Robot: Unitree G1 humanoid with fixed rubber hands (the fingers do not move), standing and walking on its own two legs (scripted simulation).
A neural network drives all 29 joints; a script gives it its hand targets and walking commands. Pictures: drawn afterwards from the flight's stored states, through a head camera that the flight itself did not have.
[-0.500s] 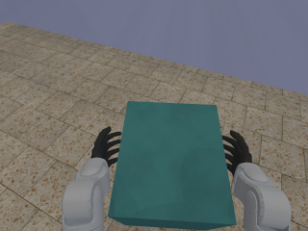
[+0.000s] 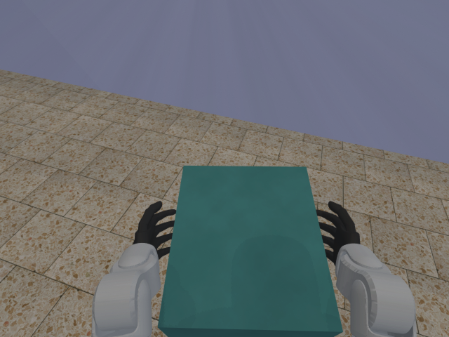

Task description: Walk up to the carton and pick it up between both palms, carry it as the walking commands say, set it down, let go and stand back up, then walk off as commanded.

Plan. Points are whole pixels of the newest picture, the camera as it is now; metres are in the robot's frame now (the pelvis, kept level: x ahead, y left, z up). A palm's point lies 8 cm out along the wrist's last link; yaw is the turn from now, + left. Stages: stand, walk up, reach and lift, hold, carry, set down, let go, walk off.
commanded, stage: carry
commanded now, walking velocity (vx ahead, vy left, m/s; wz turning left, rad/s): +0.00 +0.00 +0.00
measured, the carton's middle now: (243, 260) +0.25 +0.00 +0.02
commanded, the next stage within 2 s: none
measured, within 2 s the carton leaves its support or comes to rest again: neither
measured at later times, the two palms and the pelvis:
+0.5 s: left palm (190, 255) +0.22 +0.09 +0.09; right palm (386, 273) +0.21 -0.22 +0.08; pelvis -0.02 -0.05 -0.01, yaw -1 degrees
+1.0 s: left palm (171, 260) +0.22 +0.12 +0.08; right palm (370, 273) +0.21 -0.19 +0.08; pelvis -0.03 -0.03 -0.01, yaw -1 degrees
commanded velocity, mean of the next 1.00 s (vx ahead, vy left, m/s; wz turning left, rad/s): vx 0.00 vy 0.00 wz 0.00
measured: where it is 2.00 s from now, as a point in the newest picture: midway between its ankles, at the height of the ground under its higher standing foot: outside the picture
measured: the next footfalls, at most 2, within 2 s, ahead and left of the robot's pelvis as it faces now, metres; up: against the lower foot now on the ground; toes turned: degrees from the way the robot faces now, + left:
right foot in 0.20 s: +0.05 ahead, -0.16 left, +0.00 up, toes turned +10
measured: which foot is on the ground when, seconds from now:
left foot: down 0.00-1.00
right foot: down 0.00-0.00, up 0.02-0.18, down 0.20-1.00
